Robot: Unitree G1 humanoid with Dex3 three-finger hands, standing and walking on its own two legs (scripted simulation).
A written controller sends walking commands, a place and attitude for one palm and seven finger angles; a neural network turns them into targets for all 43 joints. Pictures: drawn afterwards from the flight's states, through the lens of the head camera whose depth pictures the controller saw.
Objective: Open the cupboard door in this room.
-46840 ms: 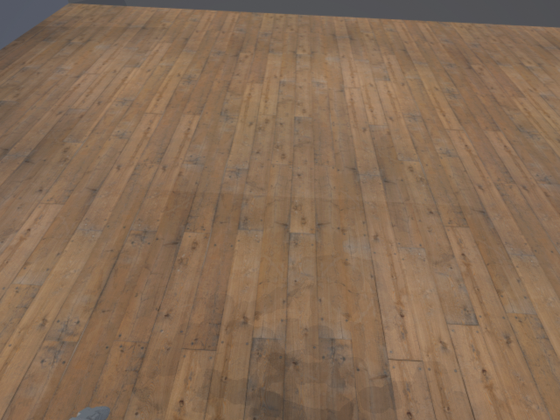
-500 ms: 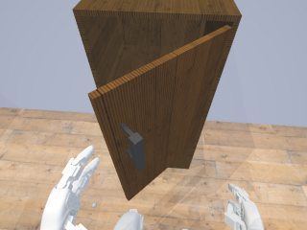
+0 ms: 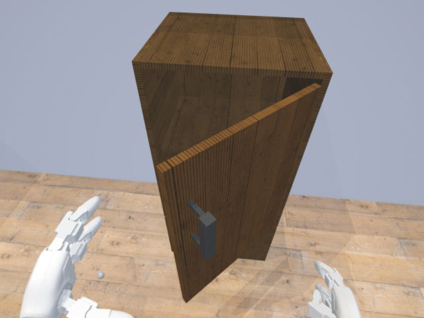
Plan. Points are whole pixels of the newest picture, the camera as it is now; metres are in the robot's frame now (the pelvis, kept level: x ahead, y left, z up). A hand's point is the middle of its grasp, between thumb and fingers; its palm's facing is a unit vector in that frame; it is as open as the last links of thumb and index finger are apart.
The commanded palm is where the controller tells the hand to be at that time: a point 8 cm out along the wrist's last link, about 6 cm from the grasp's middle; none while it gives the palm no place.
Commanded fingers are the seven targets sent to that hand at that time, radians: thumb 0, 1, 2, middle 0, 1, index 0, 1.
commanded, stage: draw the hand back to the body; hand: left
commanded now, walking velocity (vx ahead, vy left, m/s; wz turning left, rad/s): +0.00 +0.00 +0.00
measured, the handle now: (200, 230) +0.28 +0.06 +0.04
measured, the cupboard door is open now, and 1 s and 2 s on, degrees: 46 46 46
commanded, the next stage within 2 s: step back with the hand held close in 0.96 s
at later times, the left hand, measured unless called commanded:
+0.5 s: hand (49, 208) +0.21 +0.25 +0.18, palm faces +0.38 -0.84 -0.39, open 10.1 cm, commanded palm +0.16 +0.30 +0.21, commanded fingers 0.00 0.80 0.86 -0.20 -0.30 -0.20 -0.30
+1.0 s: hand (58, 198) +0.22 +0.24 +0.20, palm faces +0.41 -0.82 -0.39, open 7.5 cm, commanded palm +0.17 +0.27 +0.22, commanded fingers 0.00 0.90 0.90 -0.20 -0.30 -0.20 -0.30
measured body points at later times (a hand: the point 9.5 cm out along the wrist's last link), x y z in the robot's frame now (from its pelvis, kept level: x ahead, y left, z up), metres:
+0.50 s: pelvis +0.03 +0.01 +0.04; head +0.01 +0.00 +0.49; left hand +0.19 +0.29 +0.21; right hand +0.21 -0.21 -0.03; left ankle +0.05 +0.08 -0.69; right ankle -0.04 -0.12 -0.69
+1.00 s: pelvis +0.03 -0.02 +0.05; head +0.01 -0.04 +0.50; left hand +0.19 +0.28 +0.22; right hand +0.22 -0.25 -0.03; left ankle +0.05 +0.08 -0.69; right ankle -0.04 -0.12 -0.69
